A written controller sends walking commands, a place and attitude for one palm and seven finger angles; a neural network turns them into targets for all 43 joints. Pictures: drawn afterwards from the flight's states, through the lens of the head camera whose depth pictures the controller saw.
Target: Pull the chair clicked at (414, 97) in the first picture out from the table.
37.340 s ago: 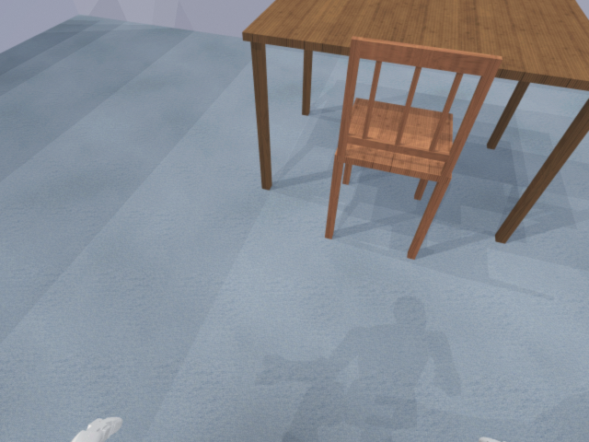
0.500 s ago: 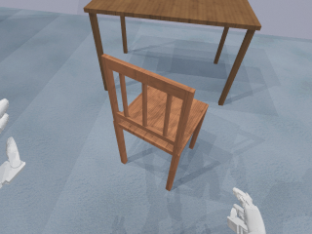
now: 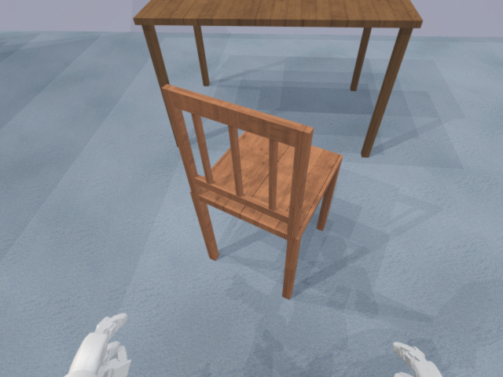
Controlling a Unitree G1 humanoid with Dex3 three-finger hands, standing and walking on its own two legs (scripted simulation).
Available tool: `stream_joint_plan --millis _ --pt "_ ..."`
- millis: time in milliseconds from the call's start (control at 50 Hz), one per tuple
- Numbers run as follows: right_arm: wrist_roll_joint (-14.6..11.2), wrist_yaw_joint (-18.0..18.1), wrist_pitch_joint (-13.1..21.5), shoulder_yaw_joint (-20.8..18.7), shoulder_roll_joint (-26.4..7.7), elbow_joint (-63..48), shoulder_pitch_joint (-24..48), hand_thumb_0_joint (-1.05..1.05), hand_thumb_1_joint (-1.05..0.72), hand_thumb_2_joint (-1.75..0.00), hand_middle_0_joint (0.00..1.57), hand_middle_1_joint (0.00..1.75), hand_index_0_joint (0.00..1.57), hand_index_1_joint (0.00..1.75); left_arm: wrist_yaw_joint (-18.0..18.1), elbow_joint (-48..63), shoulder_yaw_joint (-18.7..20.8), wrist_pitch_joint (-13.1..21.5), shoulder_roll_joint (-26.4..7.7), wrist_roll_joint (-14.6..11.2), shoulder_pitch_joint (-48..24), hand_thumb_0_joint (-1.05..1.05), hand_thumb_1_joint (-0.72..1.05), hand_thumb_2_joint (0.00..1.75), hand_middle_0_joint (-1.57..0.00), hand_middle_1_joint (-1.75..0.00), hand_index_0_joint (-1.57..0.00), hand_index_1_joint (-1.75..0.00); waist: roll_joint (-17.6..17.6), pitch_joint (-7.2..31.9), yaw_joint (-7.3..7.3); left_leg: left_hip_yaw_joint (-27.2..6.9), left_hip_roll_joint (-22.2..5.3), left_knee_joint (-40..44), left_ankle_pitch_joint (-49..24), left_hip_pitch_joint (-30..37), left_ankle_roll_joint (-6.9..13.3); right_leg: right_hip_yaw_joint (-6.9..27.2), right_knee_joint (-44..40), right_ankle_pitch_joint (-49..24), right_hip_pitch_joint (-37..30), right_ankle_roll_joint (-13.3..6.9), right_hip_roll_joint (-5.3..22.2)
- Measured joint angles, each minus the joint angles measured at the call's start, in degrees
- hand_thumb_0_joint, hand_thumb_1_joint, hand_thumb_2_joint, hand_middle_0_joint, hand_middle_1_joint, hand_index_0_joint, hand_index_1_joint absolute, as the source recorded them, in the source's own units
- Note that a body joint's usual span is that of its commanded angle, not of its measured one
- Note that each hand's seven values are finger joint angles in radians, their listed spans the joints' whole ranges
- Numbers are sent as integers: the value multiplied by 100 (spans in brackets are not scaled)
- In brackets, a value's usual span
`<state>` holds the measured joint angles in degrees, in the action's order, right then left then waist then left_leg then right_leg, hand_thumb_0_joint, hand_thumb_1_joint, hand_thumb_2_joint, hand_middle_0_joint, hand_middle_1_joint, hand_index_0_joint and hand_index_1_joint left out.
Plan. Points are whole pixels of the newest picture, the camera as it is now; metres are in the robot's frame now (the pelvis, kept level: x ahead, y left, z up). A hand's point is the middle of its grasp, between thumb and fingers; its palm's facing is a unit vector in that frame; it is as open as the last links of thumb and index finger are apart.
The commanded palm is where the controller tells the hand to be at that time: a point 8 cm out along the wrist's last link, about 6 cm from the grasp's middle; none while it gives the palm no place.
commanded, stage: let the arm hang, fingers relaxed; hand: left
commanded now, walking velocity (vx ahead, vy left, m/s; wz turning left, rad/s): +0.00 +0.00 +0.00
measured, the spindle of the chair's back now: (236, 163) +0.64 +0.07 -0.08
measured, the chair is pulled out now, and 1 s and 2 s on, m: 0.61 0.61 0.61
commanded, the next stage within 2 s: look to check the result in 0.90 s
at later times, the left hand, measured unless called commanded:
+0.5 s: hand out of the picture +0.01 +0.21 -0.14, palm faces -0.02 -0.94 -0.34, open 7.4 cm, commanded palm none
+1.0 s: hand out of the picture +0.11 +0.16 -0.15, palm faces -0.05 -0.97 -0.23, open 7.4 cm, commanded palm none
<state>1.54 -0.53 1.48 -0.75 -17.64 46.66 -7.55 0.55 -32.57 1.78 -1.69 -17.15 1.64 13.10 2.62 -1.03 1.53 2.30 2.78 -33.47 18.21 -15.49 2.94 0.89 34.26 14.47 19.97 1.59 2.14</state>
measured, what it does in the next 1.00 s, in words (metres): stands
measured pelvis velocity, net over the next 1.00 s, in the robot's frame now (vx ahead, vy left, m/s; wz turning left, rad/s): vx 0.02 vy -0.03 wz -0.02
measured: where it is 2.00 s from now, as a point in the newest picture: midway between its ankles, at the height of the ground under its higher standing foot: outside the picture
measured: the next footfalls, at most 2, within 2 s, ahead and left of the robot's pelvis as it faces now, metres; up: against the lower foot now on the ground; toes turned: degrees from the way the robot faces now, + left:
none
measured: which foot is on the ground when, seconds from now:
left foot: down 0.00-1.00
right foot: down 0.00-1.00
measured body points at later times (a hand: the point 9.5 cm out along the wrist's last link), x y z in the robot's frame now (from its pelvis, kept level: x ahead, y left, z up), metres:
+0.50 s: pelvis -0.01 -0.02 +0.01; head +0.01 -0.04 +0.46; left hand +0.02 +0.26 -0.12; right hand +0.01 -0.28 -0.15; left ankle +0.00 +0.09 -0.73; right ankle +0.04 -0.14 -0.73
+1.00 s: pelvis +0.02 -0.03 +0.02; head +0.03 -0.03 +0.47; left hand +0.11 +0.21 -0.13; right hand +0.04 -0.30 -0.13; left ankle +0.00 +0.09 -0.73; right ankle +0.04 -0.14 -0.73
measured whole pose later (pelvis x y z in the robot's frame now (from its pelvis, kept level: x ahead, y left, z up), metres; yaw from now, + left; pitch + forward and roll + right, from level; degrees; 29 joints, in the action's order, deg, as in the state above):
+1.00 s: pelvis +0.02 -0.03 +0.02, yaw -1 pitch -1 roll +0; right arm 1.5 1.3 -0.1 -0.4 -14.4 63.8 -10.6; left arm 0.7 -63.7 -0.2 0.9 -12.3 0.5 5.8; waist 0.2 -2.6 1.6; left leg 1.8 -0.4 -20.2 12.9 -6.3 0.0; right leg 0.3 20.7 8.9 10.8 -1.0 -1.2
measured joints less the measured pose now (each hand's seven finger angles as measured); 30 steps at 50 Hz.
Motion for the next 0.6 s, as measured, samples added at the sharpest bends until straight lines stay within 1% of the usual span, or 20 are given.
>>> stream_joint_plan --millis 60,100,120,140,180,280,440,520,600 --pt "28 28 -115 43 96 234 -194 1 -90 -89 21 30 20 30 -24 -1024 -254 -110 334 -18 2 2 90 90 -20 -30 -20 -30 -290 -192 40 20 -17 143 -95 135 -39 22 -70 -64 -92 -34 -20" --pt "31 48 -193 78 158 440 -343 1 -90 -89 21 30 20 30 -40 -1502 -357 -136 527 -30 59 2 91 90 -20 -30 -20 -30 -453 -296 16 4 -57 261 -174 213 -71 3 -218 -158 -186 -62 -60" --pt "30 62 -225 87 191 548 -419 1 -90 -89 21 30 20 30 -7 -1692 -337 -127 597 -48 88 2 92 90 -20 -30 -20 -30 -513 -336 -4 -15 -82 316 -214 237 -87 -17 -310 -213 -231 -81 -84" --pt "27 77 -254 91 230 654 -498 1 -90 -89 21 30 20 30 52 -1845 -258 -104 593 -62 96 1 94 90 -21 -30 -20 -30 -558 -369 -35 -42 -108 365 -253 250 -106 -48 -404 -270 -272 -102 -108" --pt "23 99 -306 93 282 851 -625 1 -90 -89 21 30 20 30 28 -2109 -226 -62 508 -58 122 0 97 90 -21 -30 -21 -30 -592 -418 -95 -85 -152 453 -324 270 -139 -94 -576 -376 -340 -140 -149" --pt "9 150 -348 16 300 1155 -800 1 -90 -89 21 30 20 30 -25 -2630 -172 16 359 -63 219 1 95 90 -21 -30 -21 -30 -400 -424 -150 -129 -212 579 -411 307 -172 -143 -848 -534 -452 -184 -208" --pt "-4 152 -283 -39 281 1317 -697 0 -90 -89 21 30 20 30 0 -3049 -89 92 177 -73 99 1 92 90 -20 -30 -20 -30 -32 -300 -126 -87 -220 763 -483 413 -185 -99 -956 -576 -505 -201 -222" --pt "-1 132 -241 -33 275 1373 -592 0 -90 -89 21 30 20 30 11 -3079 -73 140 139 -79 -103 1 91 90 -20 -30 -20 -30 34 -238 -110 -69 -231 834 -496 451 -199 -80 -982 -573 -514 -211 -235" --pt "-2 125 -205 -24 255 1447 -500 0 -90 -89 21 30 20 30 17 -3057 -81 190 157 -84 -344 1 91 90 -20 -30 -20 -30 18 -196 -90 -61 -241 914 -501 515 -217 -71 -1012 -555 -551 -222 -247"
